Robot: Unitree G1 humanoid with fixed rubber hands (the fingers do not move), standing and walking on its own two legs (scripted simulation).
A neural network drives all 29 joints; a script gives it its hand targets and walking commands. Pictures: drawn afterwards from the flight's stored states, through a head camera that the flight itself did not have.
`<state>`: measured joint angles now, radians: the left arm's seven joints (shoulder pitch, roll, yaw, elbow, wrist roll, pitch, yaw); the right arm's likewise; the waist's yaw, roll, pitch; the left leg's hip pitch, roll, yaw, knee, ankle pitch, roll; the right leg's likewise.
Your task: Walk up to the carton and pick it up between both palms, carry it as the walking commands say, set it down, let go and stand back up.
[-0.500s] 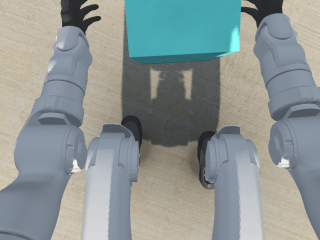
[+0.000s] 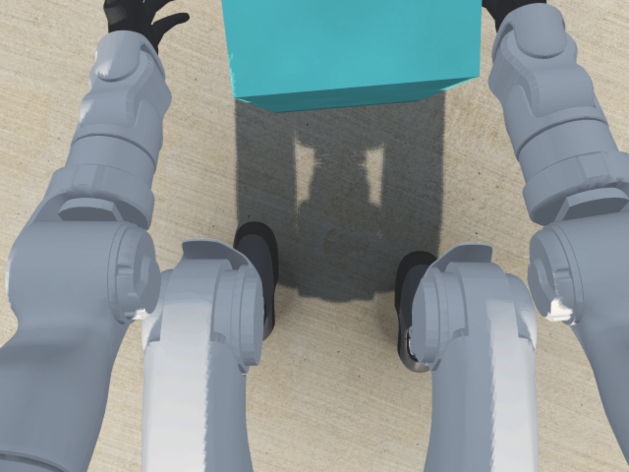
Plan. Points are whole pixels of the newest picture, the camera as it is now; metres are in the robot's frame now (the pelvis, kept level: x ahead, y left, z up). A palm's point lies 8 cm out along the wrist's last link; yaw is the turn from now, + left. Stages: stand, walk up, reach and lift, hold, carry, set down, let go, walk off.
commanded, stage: reach and lift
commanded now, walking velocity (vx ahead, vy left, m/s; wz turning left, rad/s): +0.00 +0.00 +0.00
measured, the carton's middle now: (344, 4) +0.56 +0.01 -0.25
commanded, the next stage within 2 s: none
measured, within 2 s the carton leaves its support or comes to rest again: leaves its support in 0.88 s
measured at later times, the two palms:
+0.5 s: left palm (180, 12) +0.53 +0.17 -0.18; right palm (506, 2) +0.54 -0.13 -0.18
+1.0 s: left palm (158, 9) +0.53 +0.19 -0.16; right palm (490, 7) +0.53 -0.12 -0.18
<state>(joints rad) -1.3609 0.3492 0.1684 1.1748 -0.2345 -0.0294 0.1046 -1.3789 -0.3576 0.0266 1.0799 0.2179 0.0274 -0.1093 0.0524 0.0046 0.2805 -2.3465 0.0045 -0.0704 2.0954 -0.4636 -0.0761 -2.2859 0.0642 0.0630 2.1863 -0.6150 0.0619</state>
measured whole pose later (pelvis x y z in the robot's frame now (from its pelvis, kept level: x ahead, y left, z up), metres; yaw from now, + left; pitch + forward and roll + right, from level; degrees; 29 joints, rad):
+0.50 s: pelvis +0.00 +0.00 +0.01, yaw -1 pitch +42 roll +1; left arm -1.45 0.26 0.16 1.21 -0.18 -0.04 0.13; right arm -1.44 -0.33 0.04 1.13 0.23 0.02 -0.14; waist 0.05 -0.01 0.29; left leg -2.34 0.01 -0.07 2.08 -0.46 -0.07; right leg -2.29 0.07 0.07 2.16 -0.59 0.07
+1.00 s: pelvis +0.00 +0.00 -0.01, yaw -1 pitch +41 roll +1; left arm -1.36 0.23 0.35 1.08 0.00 0.12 0.06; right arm -1.36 -0.22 -0.18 1.06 -0.01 0.14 -0.10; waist 0.08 0.00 0.22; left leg -2.34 -0.02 -0.09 2.13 -0.50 -0.10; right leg -2.30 0.09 0.07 2.20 -0.62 0.06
